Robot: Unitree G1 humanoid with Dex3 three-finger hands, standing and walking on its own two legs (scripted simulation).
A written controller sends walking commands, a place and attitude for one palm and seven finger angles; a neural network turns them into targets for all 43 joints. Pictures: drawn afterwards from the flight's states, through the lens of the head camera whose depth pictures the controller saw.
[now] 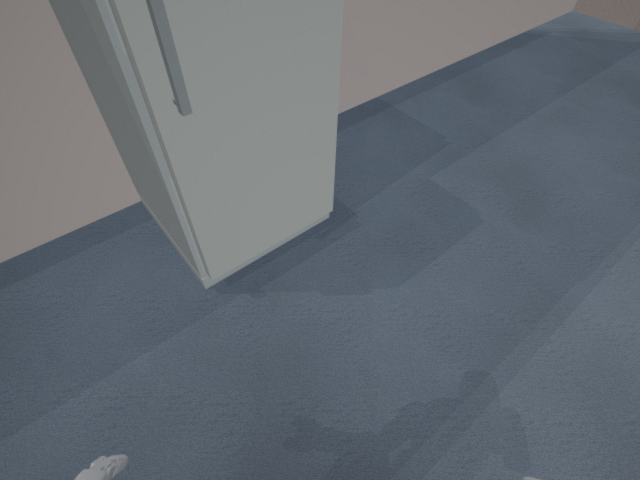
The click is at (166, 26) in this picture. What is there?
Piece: fridge door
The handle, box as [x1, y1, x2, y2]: [146, 0, 192, 116]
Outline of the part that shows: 146,0 173,91 173,102 177,106 178,111 183,116 192,112 162,0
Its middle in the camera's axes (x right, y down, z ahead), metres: -0.32 -0.43 +0.73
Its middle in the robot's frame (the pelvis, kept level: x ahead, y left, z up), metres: +0.85 +0.37 +0.20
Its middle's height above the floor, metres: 0.97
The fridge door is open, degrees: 0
